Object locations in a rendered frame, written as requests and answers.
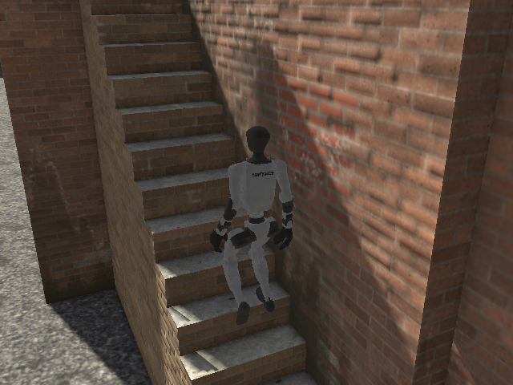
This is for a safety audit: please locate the left robot hand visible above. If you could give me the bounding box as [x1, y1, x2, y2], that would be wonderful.
[210, 230, 228, 253]

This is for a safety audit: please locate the right robot forearm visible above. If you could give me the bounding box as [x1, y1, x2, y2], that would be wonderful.
[282, 199, 293, 229]

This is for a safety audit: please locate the robot foot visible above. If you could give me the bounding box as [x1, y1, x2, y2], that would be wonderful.
[256, 287, 275, 312]
[236, 302, 250, 325]

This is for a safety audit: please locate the robot left upper arm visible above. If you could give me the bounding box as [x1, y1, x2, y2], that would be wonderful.
[228, 162, 245, 209]

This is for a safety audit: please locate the robot left foot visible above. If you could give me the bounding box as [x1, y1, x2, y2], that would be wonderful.
[236, 302, 250, 325]

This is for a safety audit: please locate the robot right foot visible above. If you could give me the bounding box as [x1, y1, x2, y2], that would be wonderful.
[256, 287, 275, 312]

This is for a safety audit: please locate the right robot hand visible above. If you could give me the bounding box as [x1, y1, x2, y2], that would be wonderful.
[273, 226, 293, 250]

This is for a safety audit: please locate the robot right upper arm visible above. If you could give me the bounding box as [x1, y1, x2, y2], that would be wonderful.
[273, 160, 293, 203]

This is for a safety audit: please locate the left robot forearm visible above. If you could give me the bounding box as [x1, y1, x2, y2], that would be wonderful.
[216, 198, 236, 236]

